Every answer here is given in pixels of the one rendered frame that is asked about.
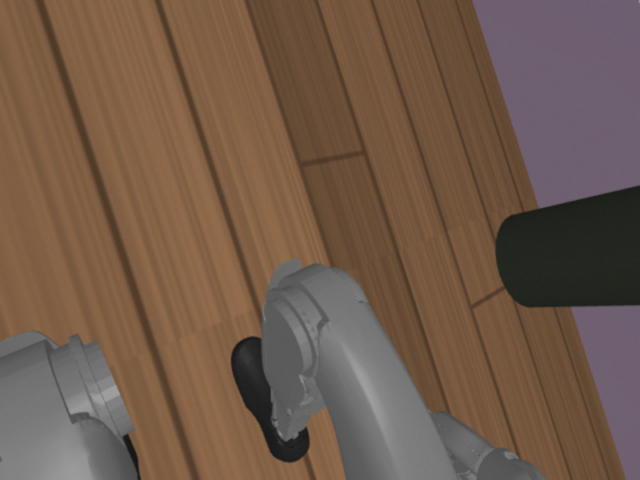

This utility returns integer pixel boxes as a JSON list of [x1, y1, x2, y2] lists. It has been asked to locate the right robot hand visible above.
[[427, 408, 496, 480]]

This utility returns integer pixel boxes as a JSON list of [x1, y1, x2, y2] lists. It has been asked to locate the right robot arm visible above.
[[477, 448, 548, 480]]

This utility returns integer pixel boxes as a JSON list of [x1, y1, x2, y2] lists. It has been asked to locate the left robot foot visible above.
[[123, 434, 141, 480]]

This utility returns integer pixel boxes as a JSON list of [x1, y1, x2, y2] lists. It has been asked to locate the right robot foot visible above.
[[231, 337, 310, 462]]

